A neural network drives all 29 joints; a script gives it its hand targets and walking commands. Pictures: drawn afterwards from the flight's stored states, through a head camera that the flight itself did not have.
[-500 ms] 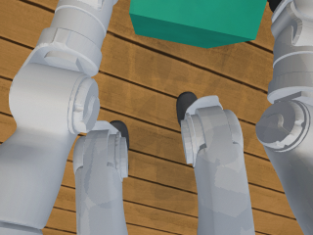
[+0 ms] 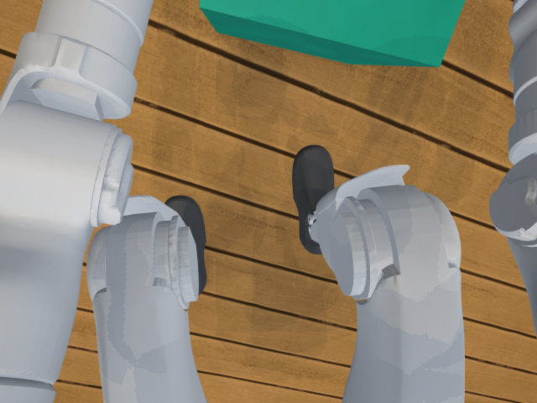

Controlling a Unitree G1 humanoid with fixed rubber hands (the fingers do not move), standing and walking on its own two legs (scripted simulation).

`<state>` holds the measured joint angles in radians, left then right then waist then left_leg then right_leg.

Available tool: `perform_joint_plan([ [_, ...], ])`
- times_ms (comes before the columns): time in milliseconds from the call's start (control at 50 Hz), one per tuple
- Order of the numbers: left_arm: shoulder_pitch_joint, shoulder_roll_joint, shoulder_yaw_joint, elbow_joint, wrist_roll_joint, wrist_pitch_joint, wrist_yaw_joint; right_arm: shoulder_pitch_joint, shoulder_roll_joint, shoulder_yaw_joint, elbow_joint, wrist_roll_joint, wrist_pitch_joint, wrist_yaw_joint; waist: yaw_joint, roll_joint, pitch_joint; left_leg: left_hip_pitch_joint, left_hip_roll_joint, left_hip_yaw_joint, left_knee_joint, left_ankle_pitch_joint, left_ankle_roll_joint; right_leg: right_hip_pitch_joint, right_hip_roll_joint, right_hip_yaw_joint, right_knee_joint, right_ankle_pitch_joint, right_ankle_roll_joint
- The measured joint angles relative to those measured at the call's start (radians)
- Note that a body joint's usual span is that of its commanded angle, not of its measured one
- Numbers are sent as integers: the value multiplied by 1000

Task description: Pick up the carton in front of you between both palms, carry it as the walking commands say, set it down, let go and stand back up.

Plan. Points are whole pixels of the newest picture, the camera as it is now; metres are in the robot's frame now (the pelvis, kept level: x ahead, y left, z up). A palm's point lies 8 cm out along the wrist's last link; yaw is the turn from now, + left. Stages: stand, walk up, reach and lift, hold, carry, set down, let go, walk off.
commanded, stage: set down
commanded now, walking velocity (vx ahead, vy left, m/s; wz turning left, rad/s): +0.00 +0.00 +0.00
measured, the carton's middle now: out of the picture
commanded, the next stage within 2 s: let go in 1.04 s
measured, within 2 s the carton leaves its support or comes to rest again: neither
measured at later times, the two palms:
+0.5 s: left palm out of the picture +0.61 +0.00 -0.02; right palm out of the picture +0.48 -0.35 -0.02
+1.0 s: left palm out of the picture +0.61 +0.01 +0.13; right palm out of the picture +0.48 -0.36 +0.13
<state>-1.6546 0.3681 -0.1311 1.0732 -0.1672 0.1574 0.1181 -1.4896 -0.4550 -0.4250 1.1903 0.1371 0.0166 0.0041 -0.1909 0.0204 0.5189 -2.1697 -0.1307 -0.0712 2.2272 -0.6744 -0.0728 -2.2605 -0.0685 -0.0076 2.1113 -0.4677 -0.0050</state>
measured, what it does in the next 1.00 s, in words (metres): rises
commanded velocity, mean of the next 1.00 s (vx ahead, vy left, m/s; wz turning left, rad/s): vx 0.00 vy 0.00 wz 0.00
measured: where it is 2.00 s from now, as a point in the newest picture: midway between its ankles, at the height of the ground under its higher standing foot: (251, 240)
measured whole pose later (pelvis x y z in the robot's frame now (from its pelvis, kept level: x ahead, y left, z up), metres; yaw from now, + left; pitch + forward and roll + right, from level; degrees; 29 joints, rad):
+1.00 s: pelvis +0.03 +0.00 +0.22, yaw -2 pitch +46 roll +3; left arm -1.34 0.28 0.16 0.91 0.01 0.30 0.09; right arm -1.15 -0.31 -0.44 0.80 0.03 0.24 0.04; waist -0.19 0.07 0.00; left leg -1.69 -0.08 -0.05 1.39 -0.50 -0.04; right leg -1.80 0.02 0.05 1.31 -0.31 0.01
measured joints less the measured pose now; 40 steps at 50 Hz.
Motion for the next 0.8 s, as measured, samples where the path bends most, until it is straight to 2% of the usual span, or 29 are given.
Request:
perform_joint_plan([
  [160, 59, 0, 53, -118, 19, 56, 27, 21, 43, 52, -154, 31, 79, -39, -6, 20, -54, 53, 38, 18, -37, 0, 9, 31, 38, 13, -40, 26, 3],
  [280, 55, -9, 155, -42, 55, 95, 18, 53, 68, 81, -206, 6, 150, -56, -21, 54, -163, 101, 53, 46, -139, 13, 26, 70, 67, 43, -134, 42, 21],
  [420, 76, -21, 238, 16, 109, 93, -6, 104, 97, 55, -232, -40, 175, -40, -26, 56, -294, 133, 50, 57, -262, 32, 32, 97, 83, 61, -246, 55, 28],
  [680, 227, -62, 234, -173, 138, 151, 3, 248, 123, -1, -371, -60, 230, -2, -13, 39, -441, 221, 40, 30, -481, 68, 26, 196, 81, 51, -452, 68, 19],
  [800, 280, -83, 253, -199, 156, 163, 0, 296, 128, -6, -394, -66, 244, 15, -8, 46, -488, 306, 43, 22, -605, 98, 29, 285, 84, 50, -573, 89, 18],
])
